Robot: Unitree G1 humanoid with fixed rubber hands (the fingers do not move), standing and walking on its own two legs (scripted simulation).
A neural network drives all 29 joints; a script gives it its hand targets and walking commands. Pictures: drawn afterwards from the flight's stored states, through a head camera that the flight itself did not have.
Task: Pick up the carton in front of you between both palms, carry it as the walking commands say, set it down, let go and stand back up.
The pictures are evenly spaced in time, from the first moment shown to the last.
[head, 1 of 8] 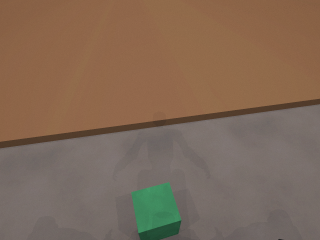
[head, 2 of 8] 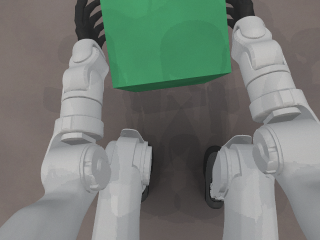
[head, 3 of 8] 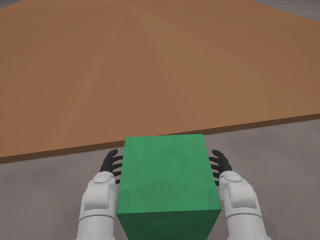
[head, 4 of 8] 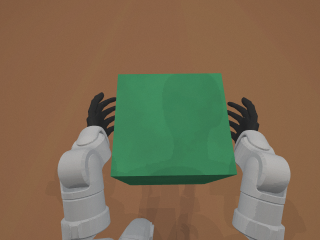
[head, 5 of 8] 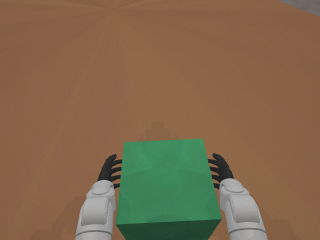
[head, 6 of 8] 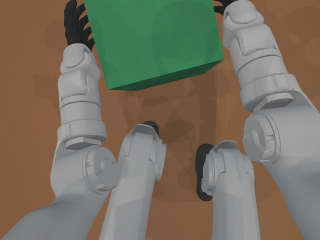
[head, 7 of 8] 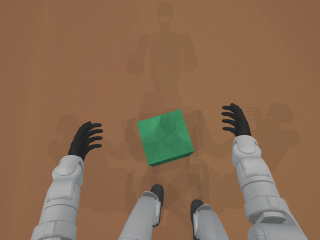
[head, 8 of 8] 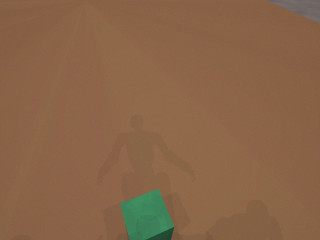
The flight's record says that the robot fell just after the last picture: no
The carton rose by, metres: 0.81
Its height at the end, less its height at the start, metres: +0.08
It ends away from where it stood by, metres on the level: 2.84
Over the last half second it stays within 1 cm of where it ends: yes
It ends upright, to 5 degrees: yes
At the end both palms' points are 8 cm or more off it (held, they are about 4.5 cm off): yes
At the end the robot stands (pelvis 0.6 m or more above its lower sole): yes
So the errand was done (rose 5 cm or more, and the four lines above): yes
